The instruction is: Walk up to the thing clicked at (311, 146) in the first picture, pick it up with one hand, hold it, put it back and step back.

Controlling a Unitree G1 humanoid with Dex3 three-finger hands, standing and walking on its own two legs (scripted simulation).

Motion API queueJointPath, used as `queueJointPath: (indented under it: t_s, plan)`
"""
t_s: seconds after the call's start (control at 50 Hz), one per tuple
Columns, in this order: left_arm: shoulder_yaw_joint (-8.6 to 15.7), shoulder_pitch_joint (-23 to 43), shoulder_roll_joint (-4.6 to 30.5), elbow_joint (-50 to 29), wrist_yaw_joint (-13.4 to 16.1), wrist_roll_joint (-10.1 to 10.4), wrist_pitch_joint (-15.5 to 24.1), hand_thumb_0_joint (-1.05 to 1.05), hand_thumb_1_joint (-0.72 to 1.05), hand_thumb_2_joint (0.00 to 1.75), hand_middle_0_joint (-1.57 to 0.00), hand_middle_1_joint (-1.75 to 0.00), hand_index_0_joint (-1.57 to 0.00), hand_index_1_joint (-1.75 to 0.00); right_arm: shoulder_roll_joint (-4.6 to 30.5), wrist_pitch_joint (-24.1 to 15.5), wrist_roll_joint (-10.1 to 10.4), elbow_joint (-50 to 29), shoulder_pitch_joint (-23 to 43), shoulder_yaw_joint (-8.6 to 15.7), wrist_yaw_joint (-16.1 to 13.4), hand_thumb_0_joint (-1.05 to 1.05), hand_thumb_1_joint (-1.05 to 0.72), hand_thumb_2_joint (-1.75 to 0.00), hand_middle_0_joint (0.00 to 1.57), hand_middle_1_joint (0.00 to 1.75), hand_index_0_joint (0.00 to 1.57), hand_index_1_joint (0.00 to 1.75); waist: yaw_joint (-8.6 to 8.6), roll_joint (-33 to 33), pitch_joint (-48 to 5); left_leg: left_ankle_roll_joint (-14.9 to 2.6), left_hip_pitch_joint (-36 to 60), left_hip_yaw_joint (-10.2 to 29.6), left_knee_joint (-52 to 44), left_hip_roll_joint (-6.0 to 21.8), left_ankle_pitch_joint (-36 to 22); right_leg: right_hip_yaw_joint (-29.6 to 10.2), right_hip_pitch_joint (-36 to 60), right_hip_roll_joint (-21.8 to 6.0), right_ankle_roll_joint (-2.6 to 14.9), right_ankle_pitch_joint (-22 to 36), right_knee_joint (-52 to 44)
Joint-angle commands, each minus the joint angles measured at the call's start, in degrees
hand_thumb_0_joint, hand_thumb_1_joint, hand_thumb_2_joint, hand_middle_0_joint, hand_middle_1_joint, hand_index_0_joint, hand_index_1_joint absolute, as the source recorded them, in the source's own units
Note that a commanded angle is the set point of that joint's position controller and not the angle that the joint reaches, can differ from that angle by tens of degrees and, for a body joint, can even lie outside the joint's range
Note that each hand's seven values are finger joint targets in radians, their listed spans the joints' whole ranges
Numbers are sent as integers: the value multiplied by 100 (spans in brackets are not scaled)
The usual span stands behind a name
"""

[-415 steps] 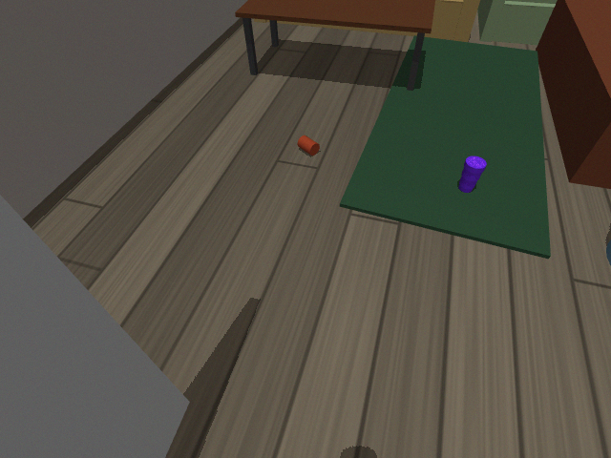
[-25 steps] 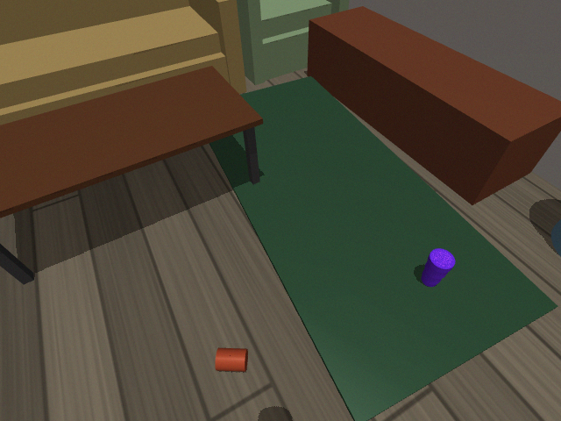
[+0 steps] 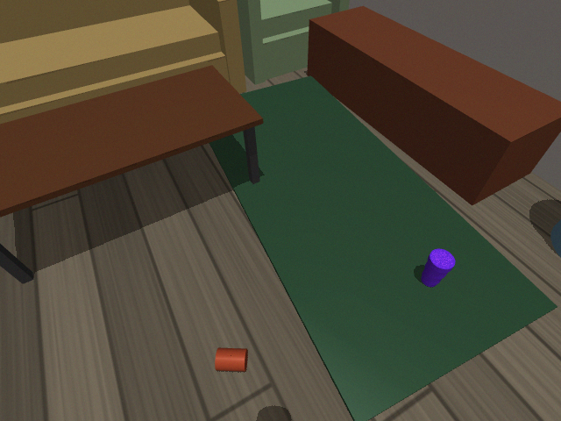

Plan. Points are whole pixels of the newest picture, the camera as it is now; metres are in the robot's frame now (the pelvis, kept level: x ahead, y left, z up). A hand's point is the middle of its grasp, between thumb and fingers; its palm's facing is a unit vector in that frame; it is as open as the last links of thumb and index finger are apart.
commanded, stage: stand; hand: left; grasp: from above
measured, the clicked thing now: (231, 359) +0.43 +0.22 -0.75
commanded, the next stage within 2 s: rise first in 0.62 s
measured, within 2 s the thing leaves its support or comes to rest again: neither
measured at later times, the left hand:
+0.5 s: hand out of the picture +0.07 +0.26 -0.16, palm faces -0.03 -0.94 -0.35, open 7.4 cm
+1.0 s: hand out of the picture +0.14 +0.25 -0.17, palm faces -0.05 -0.93 -0.36, open 9.5 cm
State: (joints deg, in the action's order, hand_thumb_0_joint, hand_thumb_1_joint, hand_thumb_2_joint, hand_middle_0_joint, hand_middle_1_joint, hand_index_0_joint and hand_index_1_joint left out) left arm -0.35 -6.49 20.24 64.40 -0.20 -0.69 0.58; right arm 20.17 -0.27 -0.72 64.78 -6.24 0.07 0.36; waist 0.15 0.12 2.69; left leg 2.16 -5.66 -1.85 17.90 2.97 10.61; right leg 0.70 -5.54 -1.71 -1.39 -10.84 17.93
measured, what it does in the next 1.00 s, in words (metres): stands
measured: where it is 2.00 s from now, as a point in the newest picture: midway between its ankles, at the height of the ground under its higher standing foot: outside the picture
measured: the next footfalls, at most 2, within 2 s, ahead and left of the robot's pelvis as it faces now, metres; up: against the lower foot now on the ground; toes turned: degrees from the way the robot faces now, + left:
none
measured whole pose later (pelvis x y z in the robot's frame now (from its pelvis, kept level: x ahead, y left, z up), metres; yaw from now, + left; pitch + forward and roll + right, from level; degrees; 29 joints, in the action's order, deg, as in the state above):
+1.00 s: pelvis -0.02 +0.00 -0.02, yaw +1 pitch +6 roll +0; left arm 8.0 2.1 19.0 57.5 -1.5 -8.1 -0.4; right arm 14.2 -2.3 1.3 44.3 -13.2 1.7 -1.1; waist 1.4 -0.5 0.8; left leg 1.8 -24.5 -0.6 34.6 3.0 16.4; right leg 1.1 -23.8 -2.0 -1.3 -16.6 34.0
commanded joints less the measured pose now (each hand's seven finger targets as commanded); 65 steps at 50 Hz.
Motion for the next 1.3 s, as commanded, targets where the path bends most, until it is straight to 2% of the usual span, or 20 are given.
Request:
queueJointPath:
  t_s: [0.0, 0.12, 0.64, 0.68, 0.7, 0.72, 0.74, 0.76, 0.78, 0.8, 0.82, 0.84, 0.88, 0.92, 1.02, 1.06, 1.14, 1.18, 1.26, 1.28]
  plan:
    - [265, 186, 1263, -322, 78, 13, 114, 0, 90, 90, -20, -30, -20, -30, 1183, -121, 11, -302, 174, 230, -66, 0, -90, -90, 20, 30, 20, 30, 20, -91, -455, -238, 175, 385, -224, 560, -1061, -385, 4, -630, 222, 1113, -189]
    - [277, 182, 1267, -323, 71, 7, 98, 0, 90, 90, -20, -30, -20, -30, 1205, -122, 6, -319, 191, 241, -68, 0, -90, -90, 20, 30, 20, 30, -2, -74, -385, -239, 112, 396, -298, 555, -937, -361, -12, -610, 229, 930, -195]
    - [279, 138, 1258, -355, 75, 5, 107, 0, 90, 90, -20, -30, -20, -30, 1236, -126, 14, -354, 198, 252, -79, 0, -90, -90, 20, 30, 20, 30, -11, 13, -452, -260, 238, 370, -223, 569, -1095, -407, -34, -632, 231, 1142, -175]
    - [271, 140, 1244, -338, 70, 17, 99, 0, 90, 90, -20, -30, -20, -30, 1214, -128, 12, -329, 178, 243, -77, 0, -90, -90, 20, 30, 20, 30, -6, 9, -338, -248, 150, 365, -276, 534, -895, -412, -74, -617, 223, 975, -217]
    - [266, 119, 1233, -326, 68, 14, 96, 0, 82, 95, -14, -38, -15, -38, 1193, -125, 11, -326, 187, 231, -71, 0, -92, -91, 20, 30, 20, 30, -10, 1, -287, -244, 108, 374, -305, 537, -804, -395, -85, -609, 217, 875, -240]
    - [286, 2129, 218, -2337, 146, 270, 627, 0, 77, 93, -22, -46, -22, -46, 231, -403, 392, -1973, 60, 8, -184, 0, -97, -92, 20, 30, 20, 30, 632, 70, 128, -264, -685, -243, 158, -303, 28, 37, -1222, 116, 134, 321, 48]
    - [387, 2649, 509, -1880, 175, 256, 575, 0, 69, 93, -23, -53, -19, -54, 382, -405, 415, -1665, -232, 29, -242, 0, -90, -90, 20, 30, 20, 30, 442, -187, -119, -297, -661, -211, 229, -315, 124, 101, -922, 97, 111, 110, 48]
    - [750, 1562, 1115, -927, 184, 105, 363, 0, 61, 91, -21, -61, -19, -62, 612, -340, 433, -1671, -458, 170, -296, 0, -90, -90, 20, 30, 20, 30, 272, -244, -10, -288, -770, -217, 272, -306, 158, 143, -948, 151, 162, -80, 90]
    - [859, 1303, 1242, -465, 94, -48, 247, 0, 53, 88, -21, -67, -21, -68, 619, -311, 382, -1734, -517, 243, -287, 0, -89, -90, 20, 30, 20, 30, 233, -255, -199, -300, -930, -198, 523, -352, 111, 136, -1074, 143, 183, -101, 251]
    - [922, 1736, 1327, -559, 7, -152, 234, 0, 45, 90, -19, -73, -19, -73, 574, -325, 354, -1912, -526, 284, -293, 0, -89, -90, 20, 30, 20, 30, 212, -363, -369, -313, -1067, -171, 704, -338, -25, 148, -1122, 134, 182, 35, 433]
    - [1025, 1732, 1391, -556, -65, -340, 273, 0, 37, 89, -20, -79, -20, -78, 574, -364, 259, -2034, -559, 385, -301, 0, -90, -90, 20, 30, 20, 30, 151, -423, -819, -306, -1096, -146, 920, -334, -133, 117, -1056, 113, 159, 228, 693]
    - [1116, 1096, 1307, -302, -115, -531, 210, 0, 29, 86, -18, -86, -20, -84, 527, -380, 197, -2070, -734, 449, -283, 0, -90, -90, 20, 30, 20, 30, 9, -211, -1130, -271, -1250, -126, 1113, -378, -367, 124, -1031, 89, 182, 455, 941]
    - [1203, 520, 1161, -493, -166, -732, 120, 0, 13, 88, -17, -93, -19, -90, 475, -386, 172, -2399, -807, 508, -217, 0, -92, -90, 20, 30, 20, 30, -173, 146, -1525, -215, -1390, -126, 1380, -435, -636, 107, -1023, 99, 229, 632, 1288]
    - [1198, 451, 1065, -1023, -79, -800, -12, 0, -3, 87, -18, -93, -19, -92, 415, -387, 192, -2594, -843, 545, -212, 0, -90, -90, 20, 30, 20, 30, -179, 246, -1650, -191, -1377, -122, 1436, -441, -777, 115, -1102, 120, 211, 737, 1332]
    - [1056, 495, 827, -1634, 57, -970, -480, 0, -43, 92, -18, -96, -17, -96, 361, -415, 219, -3119, -579, 532, -132, 0, -91, -90, 20, 30, 20, 30, 30, 72, -1306, -172, -1869, 14, 1742, -298, -224, 249, -1867, 225, 224, 20, 1670]
    - [1017, 561, 711, -1856, 82, -1008, -493, 0, -49, 92, -17, -98, -16, -99, 314, -493, 187, -3170, -619, 546, -107, 0, -90, -90, 20, 30, 20, 30, 75, 7, -1266, -175, -2245, 46, 2092, -273, 38, 248, -2283, 219, 212, -238, 1999]
    - [1139, 538, 779, -2739, 131, -1206, -359, 0, -54, 97, -15, -100, -13, -102, 252, -639, 130, -3396, -714, 595, -77, 0, -90, -90, 20, 30, 20, 30, 57, 289, -1772, -161, -2694, 97, 2795, -240, 150, 210, -2889, 180, 215, -350, 2778]
    - [1079, 95, 632, -2815, 166, -1336, -374, 0, -55, 98, -14, -100, -12, -102, 217, -712, 131, -3499, -669, 590, -93, 0, -90, -90, 20, 30, 20, 30, 72, 223, -1814, -162, -2930, 148, 3024, -209, 198, 222, -3163, 190, 219, -406, 3040]
    - [1195, -255, 764, -3621, 229, -1553, -531, 0, -59, 101, -12, -100, -9, -103, 217, -758, 117, -3673, -666, 623, -119, 0, -90, -90, 20, 30, 20, 30, 46, 345, -2199, -172, -3165, 168, 3443, -184, 20, 172, -3406, 165, 213, -252, 3416]
    - [1080, -406, 659, -3822, 225, -1592, -600, 0, -60, 102, -10, -102, -8, -105, 207, -772, 119, -3710, -668, 625, -119, 0, -90, -90, 20, 30, 20, 30, 74, 325, -2287, -174, -3155, 192, 3517, -164, -75, 178, -3462, 173, 214, -190, 3509]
